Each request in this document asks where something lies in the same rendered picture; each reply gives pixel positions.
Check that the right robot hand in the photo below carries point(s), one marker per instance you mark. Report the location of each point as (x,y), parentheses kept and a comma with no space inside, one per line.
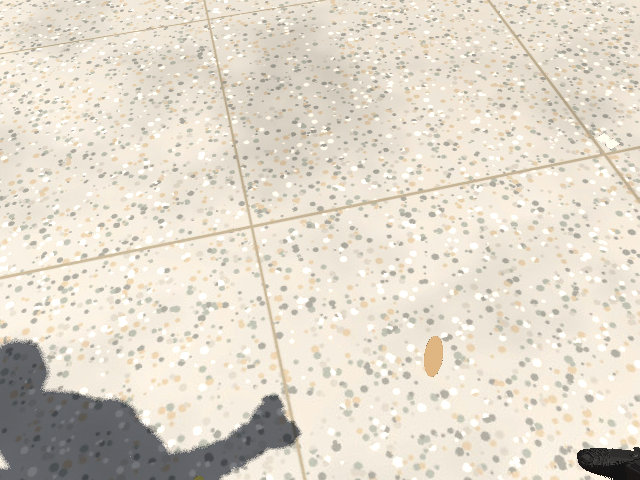
(614,463)

